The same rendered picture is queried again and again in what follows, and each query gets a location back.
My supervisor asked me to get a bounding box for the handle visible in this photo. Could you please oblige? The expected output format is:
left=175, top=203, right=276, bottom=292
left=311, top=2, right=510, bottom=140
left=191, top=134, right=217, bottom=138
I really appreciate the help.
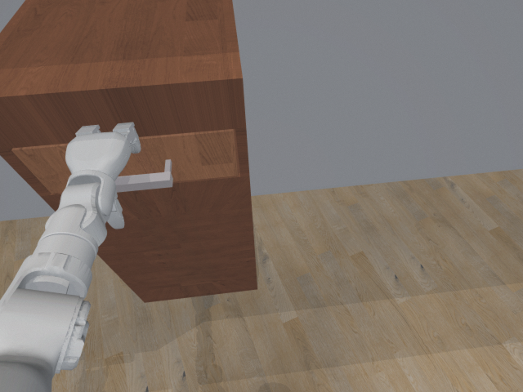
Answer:
left=115, top=159, right=173, bottom=193

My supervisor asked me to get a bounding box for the cabinet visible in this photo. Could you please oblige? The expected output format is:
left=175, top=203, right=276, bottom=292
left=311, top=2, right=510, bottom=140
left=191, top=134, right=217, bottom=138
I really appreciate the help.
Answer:
left=0, top=0, right=257, bottom=303

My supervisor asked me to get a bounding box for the drawer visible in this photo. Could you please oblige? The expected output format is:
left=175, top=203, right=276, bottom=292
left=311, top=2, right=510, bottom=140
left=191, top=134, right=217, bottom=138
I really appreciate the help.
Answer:
left=11, top=129, right=238, bottom=194

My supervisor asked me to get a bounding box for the left robot upper arm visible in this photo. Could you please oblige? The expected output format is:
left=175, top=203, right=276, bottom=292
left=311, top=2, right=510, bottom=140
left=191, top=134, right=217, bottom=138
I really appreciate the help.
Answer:
left=0, top=288, right=91, bottom=392

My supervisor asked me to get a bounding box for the robot left hand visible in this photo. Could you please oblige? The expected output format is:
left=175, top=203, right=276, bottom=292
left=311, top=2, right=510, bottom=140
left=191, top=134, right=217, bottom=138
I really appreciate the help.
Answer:
left=65, top=122, right=141, bottom=229

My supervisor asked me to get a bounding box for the left robot forearm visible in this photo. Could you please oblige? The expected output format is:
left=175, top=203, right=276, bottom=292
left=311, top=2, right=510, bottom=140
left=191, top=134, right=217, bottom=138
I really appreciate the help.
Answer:
left=0, top=170, right=116, bottom=315

